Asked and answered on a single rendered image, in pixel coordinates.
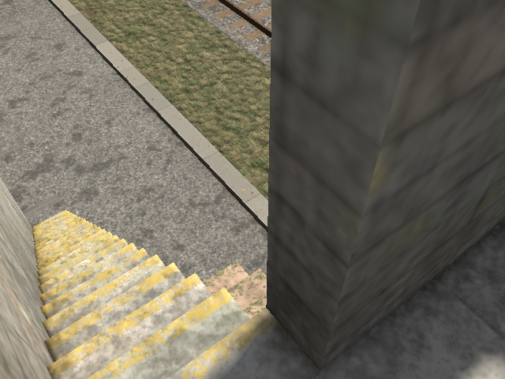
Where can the stairs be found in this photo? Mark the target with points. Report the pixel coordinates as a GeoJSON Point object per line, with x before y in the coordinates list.
{"type": "Point", "coordinates": [114, 312]}

